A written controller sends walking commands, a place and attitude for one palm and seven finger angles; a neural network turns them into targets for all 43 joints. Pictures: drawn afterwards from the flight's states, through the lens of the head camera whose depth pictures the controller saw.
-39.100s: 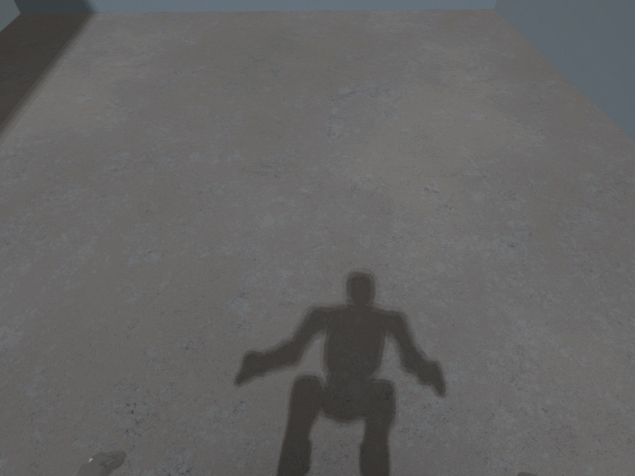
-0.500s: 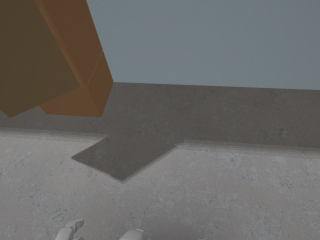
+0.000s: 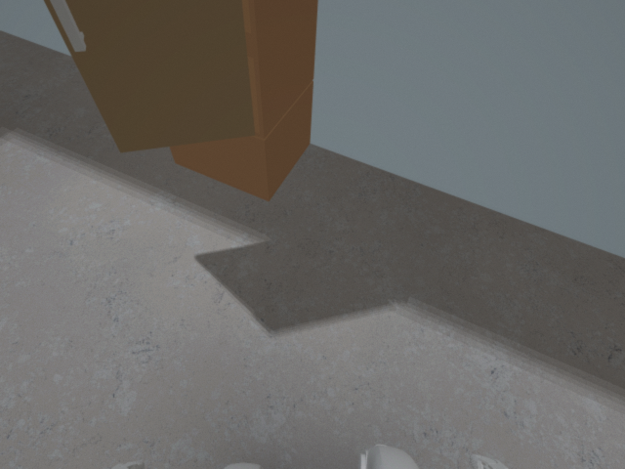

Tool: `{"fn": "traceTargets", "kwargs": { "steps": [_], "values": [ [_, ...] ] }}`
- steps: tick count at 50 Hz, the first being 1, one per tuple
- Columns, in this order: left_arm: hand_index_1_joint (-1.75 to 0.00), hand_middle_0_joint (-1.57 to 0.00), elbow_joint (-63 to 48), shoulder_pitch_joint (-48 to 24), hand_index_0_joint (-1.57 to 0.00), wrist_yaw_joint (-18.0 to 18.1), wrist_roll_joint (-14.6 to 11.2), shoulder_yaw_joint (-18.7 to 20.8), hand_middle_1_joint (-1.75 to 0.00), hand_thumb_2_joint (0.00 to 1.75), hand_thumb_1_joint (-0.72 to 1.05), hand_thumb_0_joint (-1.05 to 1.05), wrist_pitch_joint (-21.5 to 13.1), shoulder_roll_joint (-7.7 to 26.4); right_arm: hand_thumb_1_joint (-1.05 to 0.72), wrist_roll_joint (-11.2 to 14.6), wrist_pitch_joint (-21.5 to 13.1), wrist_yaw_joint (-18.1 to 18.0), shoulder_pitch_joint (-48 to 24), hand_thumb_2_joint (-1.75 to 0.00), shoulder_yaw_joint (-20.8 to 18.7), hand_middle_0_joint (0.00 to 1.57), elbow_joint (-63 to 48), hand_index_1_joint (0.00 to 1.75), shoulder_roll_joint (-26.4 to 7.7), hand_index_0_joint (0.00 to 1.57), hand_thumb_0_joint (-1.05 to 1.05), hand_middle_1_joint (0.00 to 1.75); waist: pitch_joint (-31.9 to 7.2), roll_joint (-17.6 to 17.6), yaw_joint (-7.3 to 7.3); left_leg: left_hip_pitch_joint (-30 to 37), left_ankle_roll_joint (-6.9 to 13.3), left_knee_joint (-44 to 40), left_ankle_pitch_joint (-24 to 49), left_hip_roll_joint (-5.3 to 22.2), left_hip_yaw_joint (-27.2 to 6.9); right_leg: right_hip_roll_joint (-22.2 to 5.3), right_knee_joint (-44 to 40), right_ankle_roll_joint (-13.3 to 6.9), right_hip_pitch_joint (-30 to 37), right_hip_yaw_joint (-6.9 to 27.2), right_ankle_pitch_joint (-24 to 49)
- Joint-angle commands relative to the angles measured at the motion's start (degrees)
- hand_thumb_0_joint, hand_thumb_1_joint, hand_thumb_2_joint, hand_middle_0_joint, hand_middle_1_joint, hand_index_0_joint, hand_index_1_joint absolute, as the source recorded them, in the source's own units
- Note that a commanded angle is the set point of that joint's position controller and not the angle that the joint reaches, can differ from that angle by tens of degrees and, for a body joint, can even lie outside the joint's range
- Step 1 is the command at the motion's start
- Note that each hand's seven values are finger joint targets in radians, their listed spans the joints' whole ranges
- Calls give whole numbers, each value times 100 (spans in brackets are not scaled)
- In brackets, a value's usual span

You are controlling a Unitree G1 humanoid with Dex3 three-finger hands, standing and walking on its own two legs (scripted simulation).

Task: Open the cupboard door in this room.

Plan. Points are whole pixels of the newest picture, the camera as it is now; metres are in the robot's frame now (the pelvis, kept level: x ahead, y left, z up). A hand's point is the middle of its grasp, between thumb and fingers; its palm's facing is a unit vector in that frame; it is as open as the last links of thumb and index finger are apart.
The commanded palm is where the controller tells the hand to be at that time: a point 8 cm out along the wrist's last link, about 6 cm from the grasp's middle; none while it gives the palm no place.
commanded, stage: turn to face it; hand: left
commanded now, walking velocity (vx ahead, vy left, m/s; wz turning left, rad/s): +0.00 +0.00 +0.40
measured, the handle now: (68, 16) +0.94 +0.61 +0.02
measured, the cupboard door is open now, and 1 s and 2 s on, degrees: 40 40 40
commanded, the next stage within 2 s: take the last steps up to it in 0.34 s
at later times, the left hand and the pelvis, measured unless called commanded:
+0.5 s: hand out of the picture +0.01 +0.15 -0.17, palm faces +0.23 -0.95 -0.21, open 7.4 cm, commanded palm none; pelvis +0.01 -0.04 +0.00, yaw +11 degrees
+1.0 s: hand out of the picture +0.10 +0.18 -0.16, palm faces +0.30 -0.93 -0.23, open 7.4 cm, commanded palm none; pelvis +0.08 -0.02 +0.00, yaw +16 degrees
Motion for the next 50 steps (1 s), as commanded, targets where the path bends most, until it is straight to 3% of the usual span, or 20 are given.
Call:
{"fn": "traceTargets", "kwargs": {
  "steps": [1,7,8,9,10,13,15,22,25,27,28,30,33,40,43,44,45,46,47,50],
  "values": [
    [-30,-20,-537,-73,-20,-9,-39,19,-30,90,90,0,-165,245,-90,-9,-100,-108,312,-90,-313,20,-204,30,-1199,20,0,30,-1008,1012,-190,958,833,-858,2910,1351,-1194,92,-762,4,88,49,67],
    [-30,-20,-365,645,-20,18,-48,43,-30,90,90,0,-299,344,-90,46,-19,-68,-73,-90,-338,20,-269,30,-1116,20,0,30,-992,927,167,-55,418,-187,1864,922,-1248,334,-3459,-105,1997,-176,1397],
    [-30,-20,-333,837,-20,59,16,115,-30,90,90,0,-374,708,-90,103,-23,-37,4,-90,-310,20,-316,30,-829,20,0,30,-1121,-57,222,-750,51,613,723,401,-776,-521,-4124,-341,2734,707,1908],
    [-30,-20,-327,870,-20,93,77,200,-30,90,90,0,-401,1183,-90,117,-28,0,-40,-90,-247,20,-464,30,-512,20,0,30,-924,-1559,255,-1515,-306,1918,-1658,-365,-33,-1932,-4445,-1047,2765,2069,2809],
    [-30,-20,-353,880,-20,116,47,166,-30,90,90,0,-400,1173,-90,99,41,3,-137,-90,-281,20,-480,30,-701,20,0,30,-920,-1399,330,-1299,-261,2997,-2093,-124,-397,-2282,-4471,-1423,2095,2047,2928],
    [-30,-20,-451,231,-20,131,21,34,-30,90,90,0,-408,631,-90,73,116,44,-102,-90,-260,20,-161,30,-578,20,0,30,-541,-970,-31,-1462,-341,3894,-1180,105,-368,-1369,-4204,-1258,1842,931,3365],
    [-30,-20,-438,251,-20,139,43,26,-30,90,90,0,-432,569,-90,94,122,78,-40,-90,-212,20,-55,30,-432,20,0,30,-665,-860,-43,-1219,-396,3345,-1042,111,-144,-1215,-4148,-1128,1975,450,3662],
    [-30,-20,30,848,-20,126,49,99,-30,90,90,0,-449,744,-90,123,-15,26,-194,-90,-68,20,90,30,-199,20,0,30,-899,-791,172,-393,-359,716,-910,-79,339,-1241,-3656,-1184,2641,344,4784],
    [-30,-20,82,620,-20,71,-21,109,-30,90,90,0,-433,668,-90,75,-112,26,290,-90,-76,20,278,30,-410,20,0,30,-839,-553,-87,887,-207,-704,161,43,321,-1104,-3386,-726,1731,117,2821],
    [-30,-20,-157,505,-20,-28,-53,34,-30,90,90,0,-378,175,-90,-44,-147,-17,841,-90,-257,20,327,30,-1240,20,0,30,-885,1705,-347,1913,752,-1151,659,1808,-1851,-63,-1818,-233,-88,-759,-293],
    [-30,-20,-312,-82,-20,-23,20,-29,-30,90,90,0,-329,167,-90,-55,-125,-71,1186,-90,-278,20,439,30,-1263,20,0,30,-693,1948,-636,1724,1249,-1624,130,2087,-2429,121,-735,-253,-640,-498,-1048],
    [-30,-20,-298,-418,-20,-93,39,-11,-30,90,90,0,-357,199,-90,-21,-189,-149,1120,-90,-206,20,414,30,-1041,20,0,30,-321,1590,-471,1345,1293,-1717,-380,1877,-2297,-57,160,-359,-1099,62,-466],
    [-30,-20,-12,81,-20,-185,38,-18,-30,90,90,0,-366,75,-90,1,-314,-154,766,-90,-120,20,296,30,-816,20,0,30,-381,1025,-111,933,990,-1878,-260,1363,-1501,-62,-26,-364,-566,-31,326],
    [-30,-20,-65,-138,-20,-204,42,-95,-30,90,90,0,-440,-92,-90,-6,-372,-105,1172,-90,-135,20,583,30,-780,20,0,30,-250,959,-153,733,1006,-1849,-261,1193,-1154,138,-1925,-308,312,-383,474],
    [-30,-20,142,420,-20,-194,48,-42,-30,90,90,0,-489,-22,-90,29,-357,-100,1069,-90,-124,20,637,30,-697,20,0,30,-287,639,160,-88,774,-1258,-683,960,-934,296,-3023,-304,1839,-470,999],
    [-30,-20,308,929,-20,-166,60,28,-30,90,90,0,-533,158,-90,61,-374,-87,977,-90,-102,20,618,30,-583,20,0,30,-397,183,413,-685,533,-542,-939,583,-637,79,-3563,-374,2768,-126,868],
    [-30,-20,471,1553,-20,-113,106,120,-30,90,90,0,-608,646,-90,126,-406,-35,972,-90,-60,20,517,30,-311,20,0,30,-607,-1110,653,-1734,193,1014,-1282,-90,59,-1149,-4376,-770,3757,1476,-103],
    [-30,-20,538,1947,-20,-69,59,193,-30,90,90,0,-579,1015,-90,63,-387,-2,677,-90,-74,20,259,30,-333,20,0,30,-450,-1690,797,-2368,61,2399,-2033,-191,100,-2326,-5262,-1342,3600,3090,-723],
    [-30,-20,482,1730,-20,-24,13,148,-30,90,90,0,-603,857,-90,14,-349,8,535,-90,-136,20,299,30,-563,20,0,30,-181,-1209,613,-2388,15,3134,-1495,181,-295,-2316,-5487,-1514,2864,3288,-1387],
    [-30,-20,345,912,-20,18,13,0,-30,90,90,0,-682,224,-90,-2,-244,102,645,-90,-149,20,548,30,-276,20,0,30,64,-651,106,-1968,-153,3282,-158,613,-283,-1680,-5449,-1136,1833,1529,-159]
  ]
}}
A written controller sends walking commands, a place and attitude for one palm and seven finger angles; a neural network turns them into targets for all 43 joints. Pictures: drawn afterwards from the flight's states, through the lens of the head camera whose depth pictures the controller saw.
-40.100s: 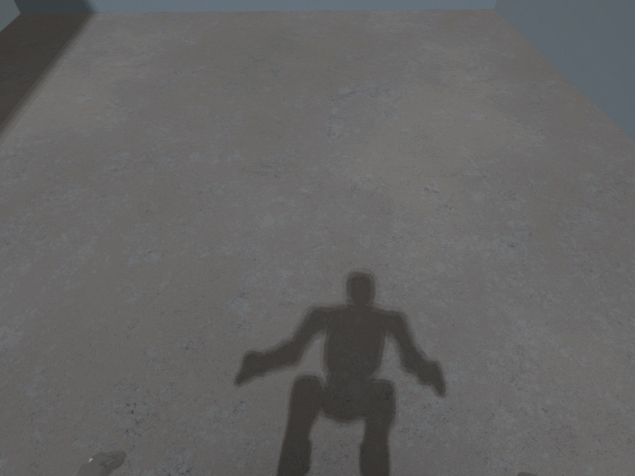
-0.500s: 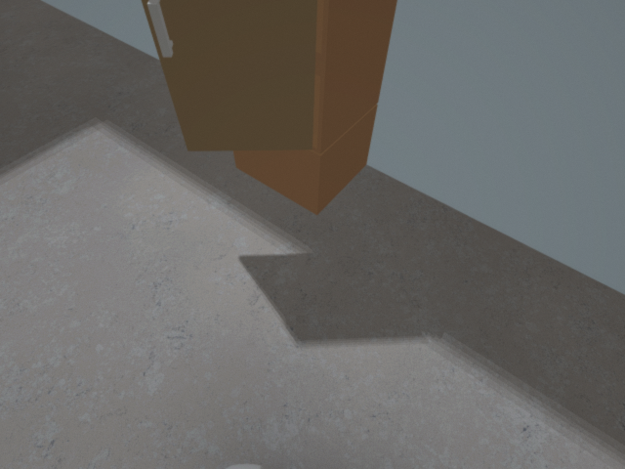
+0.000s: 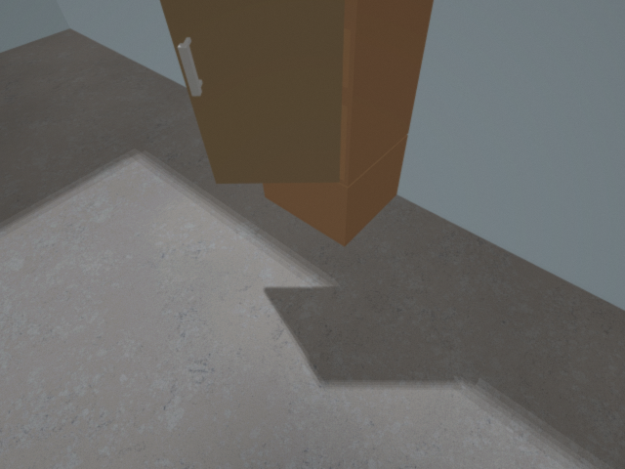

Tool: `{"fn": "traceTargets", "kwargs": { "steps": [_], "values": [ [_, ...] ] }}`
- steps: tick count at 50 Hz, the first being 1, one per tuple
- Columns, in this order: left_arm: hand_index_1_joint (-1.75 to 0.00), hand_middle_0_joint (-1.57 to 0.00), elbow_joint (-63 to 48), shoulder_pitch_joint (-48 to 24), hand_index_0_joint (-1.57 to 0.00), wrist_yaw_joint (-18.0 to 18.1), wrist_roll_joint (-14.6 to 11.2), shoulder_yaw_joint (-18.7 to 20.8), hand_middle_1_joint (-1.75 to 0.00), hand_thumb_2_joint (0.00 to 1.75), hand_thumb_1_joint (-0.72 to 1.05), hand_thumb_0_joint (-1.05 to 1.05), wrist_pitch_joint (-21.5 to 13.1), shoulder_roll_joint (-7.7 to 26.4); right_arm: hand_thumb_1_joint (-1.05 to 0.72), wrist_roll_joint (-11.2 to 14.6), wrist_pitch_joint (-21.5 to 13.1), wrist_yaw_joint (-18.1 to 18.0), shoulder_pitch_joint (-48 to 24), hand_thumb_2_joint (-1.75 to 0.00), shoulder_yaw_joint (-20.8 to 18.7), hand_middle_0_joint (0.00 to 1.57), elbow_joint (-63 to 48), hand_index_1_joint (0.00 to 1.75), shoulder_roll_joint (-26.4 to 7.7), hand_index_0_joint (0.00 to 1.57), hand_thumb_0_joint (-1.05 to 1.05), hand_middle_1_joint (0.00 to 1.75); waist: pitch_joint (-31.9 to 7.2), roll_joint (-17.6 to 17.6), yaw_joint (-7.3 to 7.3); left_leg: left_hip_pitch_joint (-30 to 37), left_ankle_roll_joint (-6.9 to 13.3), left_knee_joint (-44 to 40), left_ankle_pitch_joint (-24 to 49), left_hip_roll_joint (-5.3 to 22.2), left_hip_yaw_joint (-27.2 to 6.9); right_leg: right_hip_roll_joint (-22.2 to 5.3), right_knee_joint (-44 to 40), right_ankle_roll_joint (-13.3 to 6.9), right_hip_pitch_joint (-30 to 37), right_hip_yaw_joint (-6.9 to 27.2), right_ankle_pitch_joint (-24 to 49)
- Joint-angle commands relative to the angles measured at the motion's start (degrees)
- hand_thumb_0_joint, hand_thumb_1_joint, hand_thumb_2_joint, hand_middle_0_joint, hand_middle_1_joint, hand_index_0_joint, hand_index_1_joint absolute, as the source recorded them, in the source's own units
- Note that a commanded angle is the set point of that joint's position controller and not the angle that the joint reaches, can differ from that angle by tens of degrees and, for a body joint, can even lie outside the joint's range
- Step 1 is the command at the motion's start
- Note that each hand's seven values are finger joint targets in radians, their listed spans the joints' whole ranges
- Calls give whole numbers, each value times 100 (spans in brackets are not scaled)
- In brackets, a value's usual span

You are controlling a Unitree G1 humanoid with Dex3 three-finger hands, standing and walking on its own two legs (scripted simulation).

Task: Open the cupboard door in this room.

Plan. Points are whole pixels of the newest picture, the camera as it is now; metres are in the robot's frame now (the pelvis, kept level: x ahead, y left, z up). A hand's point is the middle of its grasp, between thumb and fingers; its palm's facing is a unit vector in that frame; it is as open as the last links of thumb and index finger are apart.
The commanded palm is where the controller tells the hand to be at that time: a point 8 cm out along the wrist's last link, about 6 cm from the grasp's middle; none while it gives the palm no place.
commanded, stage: take the last steps up to it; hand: left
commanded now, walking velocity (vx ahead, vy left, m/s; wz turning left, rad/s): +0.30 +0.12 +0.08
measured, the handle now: (192, 66) +1.00 +0.37 +0.02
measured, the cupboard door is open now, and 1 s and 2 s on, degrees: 40 40 40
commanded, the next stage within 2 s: come to a stop and stand still in 0.94 s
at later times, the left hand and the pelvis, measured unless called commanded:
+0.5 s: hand (148, 463) +0.15 +0.27 -0.17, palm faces +0.09 -0.98 -0.17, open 7.4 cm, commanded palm none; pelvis +0.16 +0.09 +0.01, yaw +1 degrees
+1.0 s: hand (193, 315) +0.39 +0.26 -0.16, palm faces +0.04 -0.98 -0.21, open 7.2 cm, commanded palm none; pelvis +0.34 +0.07 +0.01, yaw +0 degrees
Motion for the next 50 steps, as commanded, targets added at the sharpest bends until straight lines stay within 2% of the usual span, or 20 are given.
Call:
{"fn": "traceTargets", "kwargs": {
  "steps": [1,6,10,12,13,14,15,16,18,20,23,33,36,37,38,39,40,42,45,50],
  "values": [
    [-30,-20,-2,651,-20,120,-42,169,-30,90,90,0,-113,726,-90,-15,-187,56,-408,-90,-121,20,-518,30,-264,20,0,30,242,-1048,112,-1568,-248,752,967,652,-152,-1702,-2493,-493,525,1449,-518],
    [-30,-20,379,1084,-20,97,-23,161,-30,90,90,0,-228,773,-90,19,-219,144,-744,-90,-82,20,-627,30,-11,20,0,30,114,-901,210,-1365,-379,-717,1228,536,348,-1483,-2219,-503,1036,571,1346],
    [-30,-20,563,1139,-20,101,8,171,-30,90,90,0,-186,889,-90,37,-305,187,-1136,-90,-52,20,-812,30,-6,20,0,30,128,-1265,283,-855,-283,-1706,1180,381,569,-1515,-1908,-443,1059,397,1505],
    [-30,-20,561,1000,-20,112,-6,209,-30,90,90,0,-118,931,-90,29,-351,161,-906,-90,-67,20,-763,30,-123,20,0,30,125,-1210,104,-34,-193,-2212,1246,253,692,-1477,-1606,-366,700,298,1220],
    [-30,-20,553,903,-20,108,-20,219,-30,90,90,0,-85,929,-90,12,-389,124,-503,-90,-91,20,-622,30,-253,20,0,30,19,-970,-136,783,-166,-2606,1343,129,810,-1301,-1149,-270,302,167,1148],
    [-30,-20,519,910,-20,81,-27,187,-30,90,90,0,-52,771,-90,-11,-425,56,206,-90,-172,20,-404,30,-589,20,0,30,-344,-208,-432,1854,-85,-2800,1136,284,648,-1031,-41,-160,-116,-71,1122],
    [-30,-20,392,1041,-20,42,-65,146,-30,90,90,0,-19,460,-90,-74,-454,-35,919,-90,-348,20,-259,30,-1229,20,0,30,-875,1239,-661,2821,320,-3046,907,1541,-1055,-294,1553,104,-1238,-449,-549],
    [-30,-20,114,722,-20,45,-79,92,-30,90,90,0,-28,309,-90,-72,-399,-140,1420,-90,-388,20,-216,30,-1510,20,0,30,-947,1463,-822,2904,804,-3811,892,2316,-2225,88,2967,97,-1968,-140,-1829],
    [-30,-20,67,343,-20,65,-54,87,-30,90,90,0,-11,270,-90,-35,-402,-182,542,-90,-295,20,-433,30,-1179,20,0,30,-624,1139,-504,1833,992,-4120,-198,2367,-2058,-310,4143,-69,-2384,485,-1216],
    [-30,-20,214,449,-20,-18,-5,117,-30,90,90,0,37,314,-90,-24,-472,-202,-44,-90,-153,20,-584,30,-697,20,0,30,-174,554,-175,949,770,-4347,77,2077,-1322,-559,3956,-16,-2101,593,-530],
    [-30,-20,253,643,-20,-37,-3,111,-30,90,90,0,146,129,-90,-13,-569,-214,-127,-90,-129,20,-550,30,-503,20,0,30,-224,341,44,832,773,-4456,1096,1809,-501,-537,3255,88,-1817,495,-96],
    [-30,-20,-283,-535,-20,-86,-2,86,-30,90,90,0,155,274,-90,-49,-522,-158,233,-90,-117,20,-305,30,-608,20,0,30,141,188,-86,1159,834,-4337,1576,1684,-64,-240,689,114,-1123,165,301],
    [-30,-20,-167,-117,-20,-71,4,128,-30,90,90,0,100,400,-90,-39,-476,-159,199,-90,-87,20,-211,30,-573,20,0,30,-5,-33,156,912,537,-3521,1620,1385,186,9,-192,30,58,-29,561],
    [-30,-20,-20,317,-20,-48,10,186,-30,90,90,0,59,596,-90,6,-484,-151,181,-90,-62,20,-212,30,-473,20,0,30,-170,-325,338,438,336,-2778,1643,1050,454,-85,-469,-91,994,205,654],
    [-30,-20,178,1025,-20,-5,25,280,-30,90,90,0,-11,1014,-90,61,-504,-118,169,-90,-30,20,-291,30,-301,20,0,30,-609,-1181,597,-594,57,-1489,1016,492,913,-1076,-794,-513,2251,1507,816],
    [-30,-20,330,1589,-20,25,-46,360,-30,90,90,0,-20,1496,-90,69,-501,-88,79,-90,-12,20,-443,30,-258,20,0,30,-754,-1980,714,-1587,-146,96,-999,8,1001,-2172,-1501,-1177,2900,2985,1325],
    [-30,-20,353,1577,-20,106,-77,353,-30,90,90,0,-49,1311,-90,65,-450,-111,-223,-90,-59,20,-500,30,-446,20,0,30,-718,-1967,741,-1743,-127,945,-1013,277,295,-2252,-1630,-1310,2528,3146,1627],
    [-30,-20,160,876,-20,151,-91,223,-30,90,90,0,-57,918,-90,67,-425,-120,-586,-90,-64,20,-504,30,-310,20,0,30,-226,-894,432,-1842,-202,1113,-190,607,-89,-1932,-1688,-1188,1734,2246,1987],
    [-30,-20,140,514,-20,137,-62,149,-30,90,90,0,-153,693,-90,50,-325,-61,-228,-90,-15,20,-299,30,19,20,0,30,-377,-868,74,-1001,-358,47,339,624,193,-1397,-1778,-838,1075,973,2621],
    [-30,-20,330,523,-20,102,-38,176,-30,90,90,0,-148,773,-90,37,-335,8,-394,-90,9,20,-366,30,155,20,0,30,-237,-949,82,-345,-364,-1563,832,394,528,-1225,-1731,-755,774,701,1983]
  ]
}}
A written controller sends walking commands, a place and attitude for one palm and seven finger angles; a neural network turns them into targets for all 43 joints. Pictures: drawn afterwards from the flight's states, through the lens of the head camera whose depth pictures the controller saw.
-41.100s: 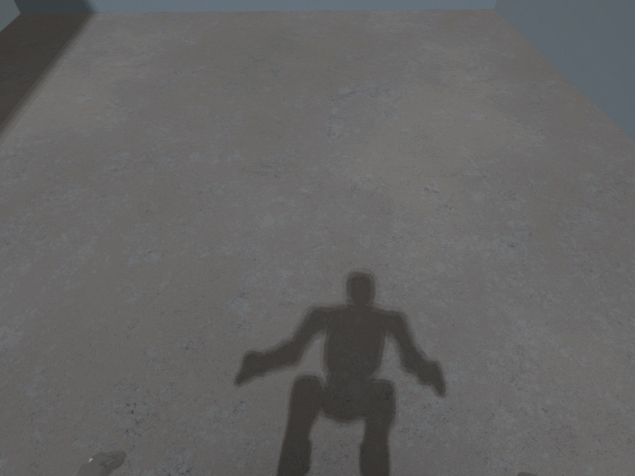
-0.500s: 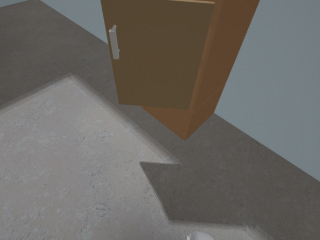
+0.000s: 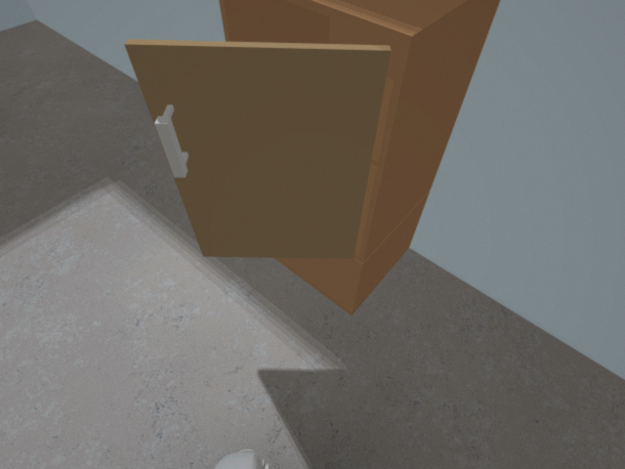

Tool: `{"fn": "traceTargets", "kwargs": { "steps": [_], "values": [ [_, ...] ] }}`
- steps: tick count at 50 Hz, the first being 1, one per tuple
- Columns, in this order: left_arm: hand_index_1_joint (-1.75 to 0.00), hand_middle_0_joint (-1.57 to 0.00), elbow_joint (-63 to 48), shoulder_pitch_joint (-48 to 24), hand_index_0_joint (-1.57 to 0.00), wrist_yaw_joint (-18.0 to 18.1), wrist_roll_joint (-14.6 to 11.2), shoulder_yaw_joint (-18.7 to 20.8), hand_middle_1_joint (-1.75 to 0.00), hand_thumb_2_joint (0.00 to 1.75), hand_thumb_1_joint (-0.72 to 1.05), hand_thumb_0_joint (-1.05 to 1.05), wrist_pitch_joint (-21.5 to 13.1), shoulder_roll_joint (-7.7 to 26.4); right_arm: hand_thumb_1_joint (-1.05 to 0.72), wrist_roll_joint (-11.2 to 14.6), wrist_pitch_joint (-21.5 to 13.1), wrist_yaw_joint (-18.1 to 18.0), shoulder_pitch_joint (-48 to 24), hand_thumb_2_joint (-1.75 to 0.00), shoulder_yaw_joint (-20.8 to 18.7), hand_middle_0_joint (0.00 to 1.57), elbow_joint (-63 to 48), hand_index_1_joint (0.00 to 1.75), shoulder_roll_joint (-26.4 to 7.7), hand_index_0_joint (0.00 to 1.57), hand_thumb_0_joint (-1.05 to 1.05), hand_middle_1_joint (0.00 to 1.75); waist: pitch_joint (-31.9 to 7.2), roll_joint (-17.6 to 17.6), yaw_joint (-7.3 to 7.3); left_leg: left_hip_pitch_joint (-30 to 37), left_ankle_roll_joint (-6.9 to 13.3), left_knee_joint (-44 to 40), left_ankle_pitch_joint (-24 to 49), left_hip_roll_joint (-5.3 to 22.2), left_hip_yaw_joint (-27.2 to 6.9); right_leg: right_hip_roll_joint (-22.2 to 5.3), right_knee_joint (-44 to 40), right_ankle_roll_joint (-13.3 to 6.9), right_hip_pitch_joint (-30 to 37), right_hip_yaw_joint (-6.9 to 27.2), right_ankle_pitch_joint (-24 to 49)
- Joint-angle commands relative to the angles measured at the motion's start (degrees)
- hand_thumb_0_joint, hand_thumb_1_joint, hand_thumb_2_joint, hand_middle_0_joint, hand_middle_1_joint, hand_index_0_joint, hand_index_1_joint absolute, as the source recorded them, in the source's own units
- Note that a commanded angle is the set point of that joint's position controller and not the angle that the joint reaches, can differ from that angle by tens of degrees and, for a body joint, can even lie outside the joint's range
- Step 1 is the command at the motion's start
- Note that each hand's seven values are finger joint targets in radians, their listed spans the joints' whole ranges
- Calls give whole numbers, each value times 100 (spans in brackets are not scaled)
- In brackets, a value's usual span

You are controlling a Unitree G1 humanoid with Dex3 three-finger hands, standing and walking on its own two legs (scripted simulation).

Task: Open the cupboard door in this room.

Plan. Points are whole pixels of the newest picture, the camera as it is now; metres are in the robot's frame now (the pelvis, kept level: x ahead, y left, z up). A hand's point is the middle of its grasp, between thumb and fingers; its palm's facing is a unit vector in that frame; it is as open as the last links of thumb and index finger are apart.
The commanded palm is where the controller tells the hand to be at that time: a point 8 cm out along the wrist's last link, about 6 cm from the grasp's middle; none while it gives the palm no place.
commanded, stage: come to a stop and stand still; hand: left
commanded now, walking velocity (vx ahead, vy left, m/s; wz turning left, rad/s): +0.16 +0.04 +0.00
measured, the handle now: (175, 141) +0.65 +0.30 +0.01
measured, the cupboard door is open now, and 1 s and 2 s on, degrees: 40 40 40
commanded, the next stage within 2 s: look again from close up in 1.28 s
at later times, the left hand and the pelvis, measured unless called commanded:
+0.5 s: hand out of the picture +0.11 +0.20 -0.18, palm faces +0.02 -0.96 -0.27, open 7.4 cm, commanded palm none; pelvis +0.04 -0.01 -0.02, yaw -2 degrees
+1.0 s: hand out of the picture +0.07 +0.20 -0.18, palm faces -0.01 -0.96 -0.27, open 7.4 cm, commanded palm none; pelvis +0.04 +0.00 -0.01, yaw -2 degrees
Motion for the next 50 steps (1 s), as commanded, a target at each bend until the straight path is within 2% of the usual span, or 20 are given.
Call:
{"fn": "traceTargets", "kwargs": {
  "steps": [1,3,4,6,10,15,17,23,24,25,26,31,35,38,40,42,43,45,47,50],
  "values": [
    [-30,-20,31,447,-20,-20,-11,97,-30,90,90,0,-18,755,-90,-4,-162,25,65,-90,-11,20,-293,30,-135,20,0,30,-215,-641,115,556,-17,-1178,501,-175,197,-1364,-646,-628,30,739,1437],
    [-30,-20,84,311,-20,0,-40,51,-30,90,90,0,65,665,-90,-27,-210,-22,327,-90,8,20,-140,30,-248,20,0,30,-164,-560,-76,1526,-3,-2053,1168,-293,250,-1113,-163,-376,-478,601,1145],
    [-30,-20,106,373,-20,15,-52,-19,-30,90,90,0,107,513,-90,-30,-259,-63,617,-90,-11,20,-56,30,-514,20,0,30,-402,82,-167,2191,83,-2262,2263,51,-141,-789,489,-142,-718,394,1051],
    [-30,-20,128,745,-20,114,-98,-155,-30,90,90,0,228,136,-90,-42,-190,-204,767,-90,-69,20,-69,30,-1121,20,0,30,-729,1085,-107,2118,880,-2320,4607,1550,-1376,-239,1302,253,-648,194,-1351],
    [-30,-20,217,663,-20,137,-88,-107,-30,90,90,0,527,483,-90,5,-13,-438,155,-90,-74,20,-178,30,-1197,20,0,30,-584,1317,-63,2182,1243,-2375,6330,1695,-1292,-292,2666,342,-1129,650,-2062],
    [-30,-20,-213,395,-20,64,-42,81,-30,90,90,0,707,511,-90,-12,119,-473,-168,-90,-267,20,-480,30,-1386,20,0,30,-906,443,-47,1954,1428,-2437,4776,1789,-1151,-90,3814,324,-1610,849,-1764],
    [-30,-20,-335,448,-20,42,-38,115,-30,90,90,0,748,445,-90,-32,127,-435,-471,-90,-286,20,-592,30,-1351,20,0,30,-999,765,69,1705,1311,-2562,3872,1653,-923,-85,3737,356,-1539,855,-1567],
    [-30,-20,-328,888,-20,16,5,81,-30,90,90,0,607,371,-90,-30,210,-240,-763,-90,-314,20,-719,30,-1203,20,0,30,-723,752,322,361,720,-2533,106,996,-704,-4,1035,270,88,283,-317],
    [-30,-20,-292,974,-20,48,43,92,-30,90,90,0,537,582,-90,17,232,-196,-655,-90,-276,20,-735,30,-918,20,0,30,-546,-30,350,39,418,-1973,-585,445,-397,-303,102,198,246,756,-395],
    [-30,-20,-380,659,-20,86,72,105,-30,90,90,0,449,1005,-90,64,277,-120,-582,-90,-185,20,-797,30,-468,20,0,30,-282,-1360,211,-114,34,-1206,-1007,-193,21,-1413,-935,-226,-306,2203,-1417],
    [-30,-20,-582,272,-20,80,44,71,-30,90,90,0,459,1255,-90,48,323,-53,-751,-90,-155,20,-915,30,-539,20,0,30,-50,-1253,264,339,52,-612,-1146,-268,-186,-1960,-1506,-570,-1323,2614,-2179],
    [-30,-20,-588,-223,-20,74,29,58,-30,90,90,0,314,1002,-90,9,258,-23,-272,-90,-177,20,-530,30,-659,20,0,30,121,-1028,90,221,47,132,-344,-279,-388,-1480,-1015,-560,-801,1963,-265],
    [-30,-20,-331,356,-20,109,31,155,-30,90,90,0,266,1126,-90,53,182,-86,-317,-90,-127,20,-570,30,-615,20,0,30,-378,-754,372,201,-71,-779,-718,-411,-257,-1701,-365,-795,598,1950,2292],
    [-30,-20,-200,329,-20,140,-9,162,-30,90,90,0,295,1168,-90,74,149,-151,-31,-90,-71,20,-491,30,-527,20,0,30,-643,-866,285,764,-75,-1885,-201,-506,-177,-1588,88,-689,774,1742,3176],
    [-30,-20,-175,122,-20,134,-62,119,-30,90,90,0,334,1029,-90,71,108,-178,228,-90,-54,20,-355,30,-570,20,0,30,-613,-835,152,1648,35,-2700,829,-396,-236,-1236,317,-367,119,1445,2423],
    [-30,-20,-34,591,-20,369,-44,-78,-30,90,90,0,238,673,-90,54,-21,-151,-37,-90,-89,20,-758,30,-982,20,0,30,-523,838,150,1586,147,-1837,1565,314,-183,-899,607,-141,-176,1132,2035],
    [-30,-20,-347,450,-20,375,18,14,-30,90,90,0,195,935,-90,-21,-13,-122,422,-90,4,20,-864,30,-647,20,0,30,-882,654,35,1160,183,-1902,814,108,-303,-1004,782,-337,68,1415,1684],
    [-30,-20,-402,292,-20,273,1,-112,-30,90,90,0,330,748,-90,-19,-80,-118,347,-90,69,20,-946,30,-714,20,0,30,-627,1925,115,1292,316,-2423,2382,408,-928,-397,1471,-122,-497,654,-19],
    [-30,-20,-344,290,-20,225,-11,-192,-30,90,90,0,382,646,-90,-1,-70,-212,272,-90,76,20,-1047,30,-855,20,0,30,-401,1314,156,1382,632,-2442,3178,607,-1027,-108,1386,11,-685,523,-885],
    [-30,-20,-289,235,-20,151,-28,-260,-30,90,90,0,330,671,-90,32,-69,-217,170,-90,99,20,-1127,30,-804,20,0,30,-237,-21,103,1227,523,-2355,1559,198,-761,-361,707,-67,-549,1030,327]
  ]
}}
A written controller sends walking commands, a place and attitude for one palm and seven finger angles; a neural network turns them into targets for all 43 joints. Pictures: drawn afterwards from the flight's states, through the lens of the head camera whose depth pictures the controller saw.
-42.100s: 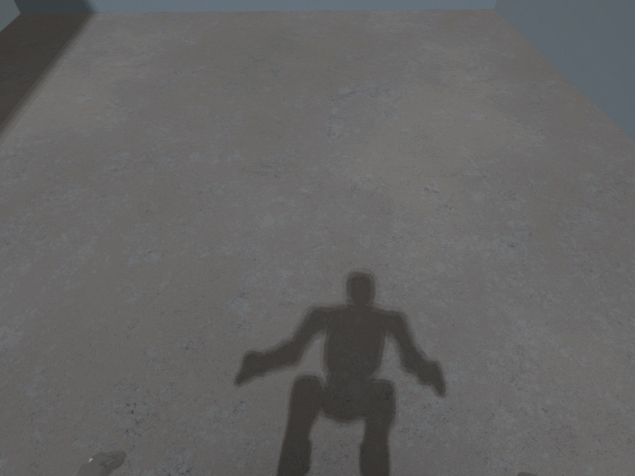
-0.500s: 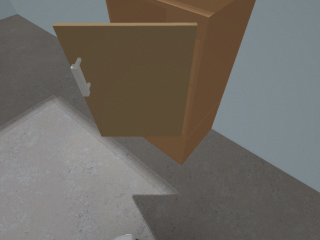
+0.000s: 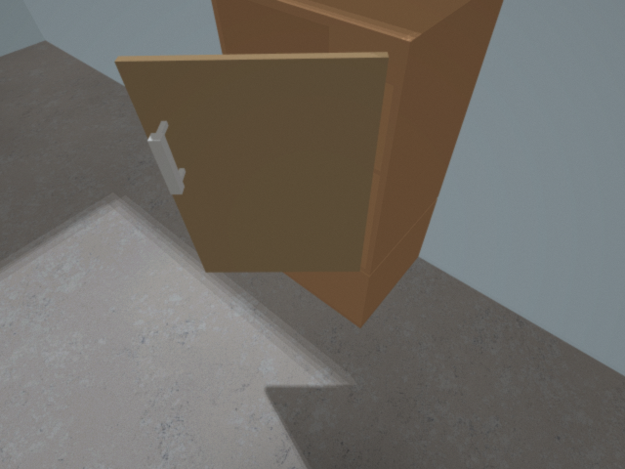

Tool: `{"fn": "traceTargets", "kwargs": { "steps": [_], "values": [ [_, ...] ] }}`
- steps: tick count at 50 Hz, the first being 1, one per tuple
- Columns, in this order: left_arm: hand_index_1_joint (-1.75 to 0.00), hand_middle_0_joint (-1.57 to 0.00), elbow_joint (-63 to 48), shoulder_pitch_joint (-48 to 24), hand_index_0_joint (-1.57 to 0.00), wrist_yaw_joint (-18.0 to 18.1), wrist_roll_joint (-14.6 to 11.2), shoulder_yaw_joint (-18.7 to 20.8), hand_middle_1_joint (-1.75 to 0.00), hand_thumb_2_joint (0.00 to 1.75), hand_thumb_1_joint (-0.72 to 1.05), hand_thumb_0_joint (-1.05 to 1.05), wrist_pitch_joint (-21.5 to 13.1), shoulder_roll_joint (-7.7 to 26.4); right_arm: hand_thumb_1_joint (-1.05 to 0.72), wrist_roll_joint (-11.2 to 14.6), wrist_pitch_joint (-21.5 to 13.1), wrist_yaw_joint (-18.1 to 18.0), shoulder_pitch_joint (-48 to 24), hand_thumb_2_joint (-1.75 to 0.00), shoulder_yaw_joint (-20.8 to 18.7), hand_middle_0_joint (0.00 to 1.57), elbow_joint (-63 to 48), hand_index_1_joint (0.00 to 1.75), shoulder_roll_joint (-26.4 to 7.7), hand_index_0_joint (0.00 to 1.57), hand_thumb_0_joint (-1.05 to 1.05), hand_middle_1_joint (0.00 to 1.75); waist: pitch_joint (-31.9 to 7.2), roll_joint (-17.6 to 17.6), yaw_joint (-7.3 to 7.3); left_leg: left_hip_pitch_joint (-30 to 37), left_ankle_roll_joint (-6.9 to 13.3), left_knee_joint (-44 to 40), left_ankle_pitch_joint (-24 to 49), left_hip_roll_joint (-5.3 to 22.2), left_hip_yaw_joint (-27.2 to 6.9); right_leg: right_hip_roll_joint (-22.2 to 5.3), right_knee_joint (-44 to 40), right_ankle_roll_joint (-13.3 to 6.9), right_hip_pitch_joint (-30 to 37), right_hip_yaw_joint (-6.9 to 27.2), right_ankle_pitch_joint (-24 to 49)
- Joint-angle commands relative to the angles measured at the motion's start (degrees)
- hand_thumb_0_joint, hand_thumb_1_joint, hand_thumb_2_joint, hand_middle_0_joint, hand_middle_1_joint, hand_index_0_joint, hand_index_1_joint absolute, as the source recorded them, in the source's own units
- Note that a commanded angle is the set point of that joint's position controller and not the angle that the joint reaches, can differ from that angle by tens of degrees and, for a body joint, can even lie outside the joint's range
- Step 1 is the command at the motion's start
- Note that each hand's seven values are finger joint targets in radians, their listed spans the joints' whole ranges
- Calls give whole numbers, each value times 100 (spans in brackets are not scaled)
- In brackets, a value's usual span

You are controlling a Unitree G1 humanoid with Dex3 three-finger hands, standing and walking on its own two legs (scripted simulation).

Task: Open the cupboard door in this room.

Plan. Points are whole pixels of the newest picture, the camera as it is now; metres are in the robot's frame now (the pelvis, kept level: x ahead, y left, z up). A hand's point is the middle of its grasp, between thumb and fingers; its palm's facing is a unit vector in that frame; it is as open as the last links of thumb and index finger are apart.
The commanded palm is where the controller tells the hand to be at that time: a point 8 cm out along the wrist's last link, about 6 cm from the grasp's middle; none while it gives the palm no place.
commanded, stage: come to a stop and stand still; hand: left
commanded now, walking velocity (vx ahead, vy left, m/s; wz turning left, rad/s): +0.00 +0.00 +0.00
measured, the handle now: (170, 158) +0.61 +0.31 +0.03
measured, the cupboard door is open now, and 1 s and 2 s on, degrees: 40 40 40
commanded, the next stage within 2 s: look again from close up in 0.28 s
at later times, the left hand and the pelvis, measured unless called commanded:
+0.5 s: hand out of the picture +0.05 +0.18 -0.16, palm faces -0.04 -0.97 -0.24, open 7.4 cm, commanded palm none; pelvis +0.00 -0.01 +0.01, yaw -1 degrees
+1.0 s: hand out of the picture +0.02 +0.14 -0.16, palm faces -0.01 -0.98 -0.21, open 7.4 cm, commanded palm none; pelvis +0.01 -0.04 +0.01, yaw -1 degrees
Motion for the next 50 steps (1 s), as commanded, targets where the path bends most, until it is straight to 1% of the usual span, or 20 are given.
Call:
{"fn": "traceTargets", "kwargs": {
  "steps": [1,2,4,5,6,7,10,14,15,19,23,25,34,35,36,39,42,47,49,50],
  "values": [
    [-30,-20,-324,81,-20,-27,-31,42,-30,90,90,0,-136,626,-90,35,-144,-47,120,-90,-84,20,-368,30,-642,20,0,30,-114,-451,-79,-134,83,-864,1194,718,-712,-198,-568,-230,142,400,740],
    [-30,-20,-335,80,-20,-28,-28,43,-30,90,90,0,-120,631,-90,34,-149,-36,132,-90,-89,20,-313,30,-643,20,0,30,-40,-544,-89,-149,69,-969,883,686,-708,-204,-638,-207,80,451,600],
    [-30,-20,-341,80,-20,-36,-26,40,-30,90,90,0,-88,637,-90,24,-170,-25,114,-90,-74,20,-232,30,-707,20,0,30,166,-313,-82,-276,77,-1254,458,711,-778,-136,-683,-181,-7,431,236],
    [-30,-20,-334,120,-20,-46,-18,43,-30,90,90,0,-95,674,-90,12,-192,-24,60,-90,-73,20,-196,30,-704,20,0,30,142,-120,-47,-245,100,-1327,508,722,-791,-131,-678,-193,36,403,298],
    [-30,-20,-324,140,-20,-51,-21,50,-30,90,90,0,-99,700,-90,14,-206,-26,46,-90,-65,20,-176,30,-747,20,0,30,117,-87,-38,-272,100,-1365,460,734,-786,-127,-690,-186,94,400,317],
    [-30,-20,-299,173,-20,-55,-26,46,-30,90,90,0,-104,710,-90,13,-216,-27,29,-90,-59,20,-151,30,-760,20,0,30,43,-159,-28,-211,101,-1382,431,731,-775,-134,-718,-184,128,424,359],
    [-30,-20,-286,156,-20,-66,-29,54,-30,90,90,0,-146,775,-90,19,-264,-40,44,-90,-52,20,-55,30,-783,20,0,30,-207,-194,-40,53,99,-1286,948,721,-679,-191,-767,-192,270,441,748],
    [-30,-20,-230,99,-20,-70,-49,52,-30,90,90,0,-171,833,-90,24,-288,-56,26,-90,-38,20,87,30,-796,20,0,30,-304,-168,-48,285,60,-1188,1410,713,-583,-257,-815,-187,337,466,1176],
    [-30,-20,-220,102,-20,-68,-42,48,-30,90,90,0,-171,797,-90,30,-280,-57,54,-90,-30,20,129,30,-732,20,0,30,-319,-229,-55,279,59,-1180,1398,724,-576,-251,-831,-185,367,451,1179],
    [-30,-20,-141,70,-20,-72,-53,37,-30,90,90,0,-171,776,-90,28,-270,-63,54,-90,-12,20,285,30,-696,20,0,30,-285,-114,-57,315,14,-1193,1439,720,-525,-272,-887,-186,401,465,1330],
    [-30,-20,-70,65,-20,-74,-57,34,-30,90,90,0,-186,762,-90,33,-263,-69,73,-90,-2,20,409,30,-641,20,0,30,-310,-174,-64,358,-22,-1164,1414,720,-476,-298,-956,-205,464,484,1482],
    [-30,-20,-48,64,-20,-73,-57,40,-30,90,90,0,-189,752,-90,30,-265,-77,82,-90,-7,20,463,30,-624,20,0,30,-274,-48,-50,377,-27,-1185,1484,732,-481,-278,-964,-217,469,482,1514],
    [-30,-20,73,89,-20,-75,-66,43,-30,90,90,0,-202,641,-90,33,-250,-96,181,-90,9,20,656,30,-513,20,0,30,-256,-112,-59,375,-77,-1198,1313,735,-435,-279,-1096,-241,526,495,1505],
    [-30,-20,78,118,-20,-71,-56,46,-30,90,90,0,-200,616,-90,36,-242,-99,201,-90,6,20,674,30,-471,20,0,30,-214,-197,-64,390,-77,-1187,1315,745,-434,-263,-1104,-241,503,484,1510],
    [-30,-20,95,119,-20,-73,-61,39,-30,90,90,0,-202,612,-90,40,-241,-101,204,-90,12,20,689,30,-492,20,0,30,-182,-110,-60,371,-81,-1178,1305,736,-421,-276,-1126,-241,497,491,1517],
    [-30,-20,129,174,-20,-70,-68,40,-30,90,90,0,-221,589,-90,37,-235,-103,261,-90,7,20,725,30,-440,20,0,30,-282,-222,-70,437,-96,-1138,1324,728,-401,-285,-1139,-259,549,514,1671],
    [-30,-20,138,217,-20,-64,-65,35,-30,90,90,0,-224,558,-90,42,-209,-104,300,-90,4,20,755,30,-383,20,0,30,-205,-289,-90,414,-113,-1114,1193,714,-376,-284,-1208,-268,496,548,1626],
    [-30,-20,165,271,-20,-62,-67,43,-30,90,90,0,-230,523,-90,38,-208,-110,361,-90,14,20,809,30,-338,20,0,30,-172,-176,-82,376,-129,-1137,1201,717,-364,-268,-1230,-279,524,531,1592],
    [-30,-20,153,332,-20,-62,-59,85,-30,90,90,0,-222,562,-90,37,-178,-95,397,-90,15,20,805,30,-335,20,0,30,-178,-133,-37,231,-134,-988,902,637,-311,-359,-1184,-325,585,561,1214],
    [-30,-20,114,349,-20,-60,-39,129,-30,90,90,0,-199,622,-90,34,-140,-80,377,-90,-4,20,762,30,-331,20,0,30,-83,-239,-14,99,-129,-856,644,575,-276,-421,-1198,-369,548,629,862]
  ]
}}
